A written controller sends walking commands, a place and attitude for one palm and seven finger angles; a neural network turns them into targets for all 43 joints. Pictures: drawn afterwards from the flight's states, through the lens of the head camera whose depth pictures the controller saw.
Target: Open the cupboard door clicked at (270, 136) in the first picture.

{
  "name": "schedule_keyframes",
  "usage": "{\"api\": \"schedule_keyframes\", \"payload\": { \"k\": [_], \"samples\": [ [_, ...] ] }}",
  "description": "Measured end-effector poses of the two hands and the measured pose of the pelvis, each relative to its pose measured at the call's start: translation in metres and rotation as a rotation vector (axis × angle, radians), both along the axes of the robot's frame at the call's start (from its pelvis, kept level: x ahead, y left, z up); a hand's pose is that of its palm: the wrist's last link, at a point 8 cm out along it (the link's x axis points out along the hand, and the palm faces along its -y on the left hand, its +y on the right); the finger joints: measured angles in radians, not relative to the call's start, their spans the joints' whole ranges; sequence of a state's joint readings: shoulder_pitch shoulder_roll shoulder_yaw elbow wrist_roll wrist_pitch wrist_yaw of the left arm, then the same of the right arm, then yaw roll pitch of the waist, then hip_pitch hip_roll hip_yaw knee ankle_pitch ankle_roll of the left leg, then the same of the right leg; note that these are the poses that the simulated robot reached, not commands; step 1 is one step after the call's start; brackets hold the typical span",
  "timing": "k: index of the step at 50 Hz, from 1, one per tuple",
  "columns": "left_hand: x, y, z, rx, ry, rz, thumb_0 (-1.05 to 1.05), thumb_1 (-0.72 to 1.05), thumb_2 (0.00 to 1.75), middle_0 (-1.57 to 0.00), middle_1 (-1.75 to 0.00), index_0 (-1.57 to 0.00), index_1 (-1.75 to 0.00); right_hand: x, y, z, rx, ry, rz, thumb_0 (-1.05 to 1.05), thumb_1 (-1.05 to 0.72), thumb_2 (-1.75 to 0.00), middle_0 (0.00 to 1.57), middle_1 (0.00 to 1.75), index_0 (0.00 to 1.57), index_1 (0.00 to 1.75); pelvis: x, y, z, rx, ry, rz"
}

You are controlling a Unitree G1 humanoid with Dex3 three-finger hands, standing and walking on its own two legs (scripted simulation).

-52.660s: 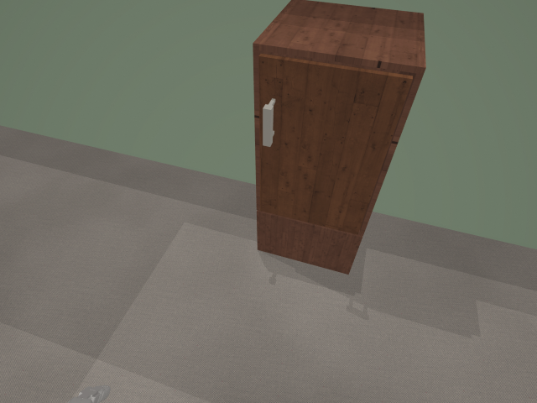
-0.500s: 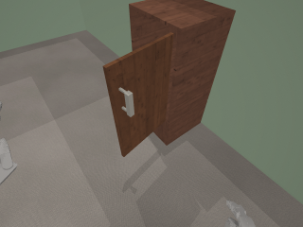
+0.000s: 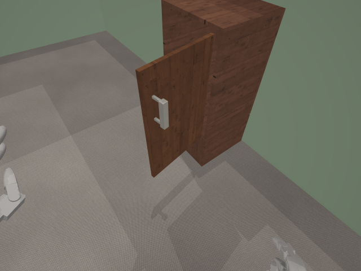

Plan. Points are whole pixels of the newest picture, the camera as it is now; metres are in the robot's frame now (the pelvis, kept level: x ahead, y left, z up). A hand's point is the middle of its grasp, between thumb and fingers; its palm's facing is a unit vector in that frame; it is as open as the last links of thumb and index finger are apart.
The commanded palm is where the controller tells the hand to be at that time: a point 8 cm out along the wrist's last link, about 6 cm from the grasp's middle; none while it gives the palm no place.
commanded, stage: stop stepping back and stand still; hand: left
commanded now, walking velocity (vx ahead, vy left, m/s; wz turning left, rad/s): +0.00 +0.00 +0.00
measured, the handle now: (159, 112) +0.63 +0.11 -0.05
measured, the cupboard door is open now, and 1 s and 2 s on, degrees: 100 100 100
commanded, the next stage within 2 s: let the arm hang, fingers relaxed in 0.20 s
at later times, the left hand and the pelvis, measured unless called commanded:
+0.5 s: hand out of the picture +0.14 +0.24 -0.10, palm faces +0.07 -0.93 -0.35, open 7.4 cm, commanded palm none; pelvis +0.00 +0.01 -0.01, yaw +2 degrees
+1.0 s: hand out of the picture -0.07 +0.16 -0.17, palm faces +0.09 -0.97 -0.22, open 7.4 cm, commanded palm none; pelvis +0.00 -0.01 +0.00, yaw +2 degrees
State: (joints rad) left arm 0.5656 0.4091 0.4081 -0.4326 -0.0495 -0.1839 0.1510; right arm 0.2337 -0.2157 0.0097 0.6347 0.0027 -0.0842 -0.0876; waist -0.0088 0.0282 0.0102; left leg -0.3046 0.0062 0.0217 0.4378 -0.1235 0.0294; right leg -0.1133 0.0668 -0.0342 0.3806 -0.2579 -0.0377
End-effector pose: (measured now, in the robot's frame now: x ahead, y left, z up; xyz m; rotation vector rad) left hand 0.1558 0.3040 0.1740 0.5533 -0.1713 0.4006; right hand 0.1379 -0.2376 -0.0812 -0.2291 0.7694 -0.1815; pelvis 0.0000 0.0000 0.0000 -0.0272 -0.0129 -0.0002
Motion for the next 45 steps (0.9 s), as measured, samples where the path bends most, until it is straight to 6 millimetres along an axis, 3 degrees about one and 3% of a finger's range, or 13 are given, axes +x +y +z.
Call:
{"api": "schedule_keyframes", "payload": {
  "k": [6,15,16,18,21,24,26,28,30,33,38,41,45],
  "samples": [
    [0.0,-0.002,-0.014,-0.049,0.037,-0.007,0.01,0.89,0.9,-0.21,-0.3,-0.21,-0.3,-0.002,0.009,0.001,-0.004,0.007,0.017,0.01,-0.91,-0.9,0.2,0.3,0.21,0.3,-0.005,0.004,0.001,-0.002,0.005,0.006],
    [0.003,0.0,0.001,0.007,0.015,-0.034,0.01,0.89,0.9,-0.21,-0.3,-0.21,-0.3,0.012,0.019,0.005,0.004,-0.011,0.041,0.01,-0.9,-0.9,0.2,0.3,0.21,0.3,0.001,0.006,0.002,0.0,0.019,0.012],
    [0.005,0.002,-0.005,0.021,0.035,-0.039,0.01,0.89,0.9,-0.21,-0.3,-0.21,-0.3,0.015,0.019,0.001,0.017,-0.018,0.059,0.01,-0.9,-0.9,0.2,0.3,0.21,0.3,0.001,0.007,0.001,-0.003,0.028,0.018],
    [0.016,0.011,-0.045,-0.026,0.19,-0.023,0.0,0.89,0.9,-0.21,-0.3,-0.2,-0.3,0.019,0.016,-0.013,0.04,0.017,0.096,0.01,-0.9,-0.9,0.2,0.3,0.21,0.3,0.0,0.01,-0.003,-0.007,0.032,0.029],
    [0.014,0.015,-0.136,-0.19,0.534,0.052,0.0,0.9,0.9,-0.2,-0.3,-0.2,-0.3,0.016,0.008,-0.034,0.05,0.089,0.096,0.0,-0.9,-0.9,0.2,0.3,0.21,0.3,-0.002,0.015,-0.009,-0.002,0.028,0.031],
    [-0.017,-0.007,-0.222,-0.348,0.86,0.092,0.0,0.9,0.9,-0.2,-0.3,-0.19,-0.3,-0.001,0.0,-0.044,0.043,0.165,0.069,0.0,-0.91,-0.9,0.2,0.3,0.21,0.3,-0.003,0.013,-0.012,0.009,0.018,0.03],
    [-0.047,-0.032,-0.266,-0.451,1.037,0.099,0.01,0.91,0.9,-0.2,-0.3,-0.19,-0.3,-0.019,-0.004,-0.046,0.031,0.232,0.051,0.0,-0.91,-0.9,0.2,0.3,0.21,0.3,-0.002,0.009,-0.012,0.015,0.011,0.031],
    [-0.081,-0.06,-0.3,-0.55,1.189,0.099,0.01,0.91,0.9,-0.2,-0.3,-0.19,-0.3,-0.04,-0.007,-0.046,0.015,0.315,0.034,0.0,-0.91,-0.9,0.2,0.3,0.21,0.3,-0.001,0.004,-0.011,0.017,0.004,0.035],
    [-0.114,-0.082,-0.322,-0.631,1.302,0.131,0.01,0.93,0.9,-0.2,-0.3,-0.19,-0.3,-0.062,-0.01,-0.046,0.001,0.403,0.018,0.0,-0.91,-0.9,0.2,0.3,0.2,0.3,-0.001,0.0,-0.01,0.016,0.001,0.041],
    [-0.158,-0.088,-0.334,-0.683,1.422,0.201,0.0,0.99,0.9,-0.21,-0.3,-0.2,-0.3,-0.094,-0.011,-0.048,-0.009,0.529,-0.001,0.0,-0.91,-0.9,0.2,0.29,0.2,0.3,-0.001,-0.006,-0.008,0.01,0.002,0.053],
    [-0.215,-0.092,-0.328,-0.716,1.561,0.296,0.0,0.97,0.9,-0.2,-0.3,-0.2,-0.3,-0.13,-0.005,-0.056,0.02,0.66,-0.029,0.0,-0.91,-0.9,0.19,0.29,0.2,0.3,0.0,-0.007,-0.005,0.003,-0.002,0.06],
    [-0.235,-0.092,-0.32,-0.708,1.607,0.342,0.0,0.95,0.9,-0.2,-0.3,-0.2,-0.3,-0.14,0.003,-0.063,0.056,0.685,-0.04,0.0,-0.91,-0.9,0.19,0.29,0.2,0.3,0.0,-0.006,-0.003,0.005,-0.01,0.057],
    [-0.244,-0.093,-0.313,-0.688,1.626,0.372,0.0,0.93,0.9,-0.2,-0.3,-0.2,-0.3,-0.145,0.016,-0.072,0.11,0.684,-0.046,0.0,-0.91,-0.9,0.19,0.29,0.2,0.3,0.001,-0.007,-0.003,0.011,-0.02,0.049]
  ]
}}
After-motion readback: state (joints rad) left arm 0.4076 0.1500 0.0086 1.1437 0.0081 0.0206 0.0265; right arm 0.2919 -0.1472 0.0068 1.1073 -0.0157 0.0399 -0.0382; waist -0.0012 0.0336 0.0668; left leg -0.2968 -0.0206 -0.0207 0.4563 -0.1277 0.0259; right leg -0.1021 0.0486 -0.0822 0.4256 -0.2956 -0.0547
